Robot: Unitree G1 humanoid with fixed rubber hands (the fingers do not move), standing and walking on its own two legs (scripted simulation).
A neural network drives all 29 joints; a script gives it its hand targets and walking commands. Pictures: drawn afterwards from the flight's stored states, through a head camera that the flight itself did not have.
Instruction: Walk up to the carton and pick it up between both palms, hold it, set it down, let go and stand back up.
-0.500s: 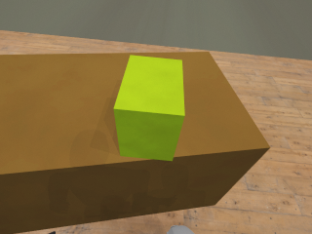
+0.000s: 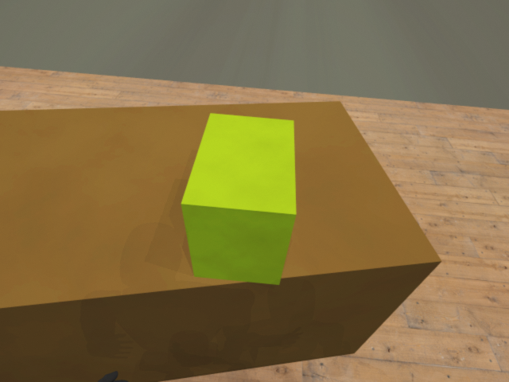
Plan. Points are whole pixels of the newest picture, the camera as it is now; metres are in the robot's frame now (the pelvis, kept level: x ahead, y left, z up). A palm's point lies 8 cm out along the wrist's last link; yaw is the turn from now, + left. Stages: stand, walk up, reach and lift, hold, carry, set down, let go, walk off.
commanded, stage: walk up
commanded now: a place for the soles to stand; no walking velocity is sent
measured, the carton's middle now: (244, 198) +0.46 +0.02 +0.02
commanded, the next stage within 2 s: reach and lift in 1.54 s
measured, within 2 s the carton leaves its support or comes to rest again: neither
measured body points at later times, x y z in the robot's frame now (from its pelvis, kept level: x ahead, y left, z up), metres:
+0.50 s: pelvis +0.01 -0.01 +0.00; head +0.01 +0.01 +0.45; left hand +0.12 +0.24 -0.13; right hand +0.09 -0.28 -0.10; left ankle -0.02 +0.10 -0.73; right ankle +0.01 -0.12 -0.73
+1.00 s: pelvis -0.01 -0.01 +0.00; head +0.00 +0.01 +0.45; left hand +0.12 +0.24 -0.12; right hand +0.07 -0.29 -0.09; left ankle -0.02 +0.10 -0.73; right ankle +0.01 -0.12 -0.73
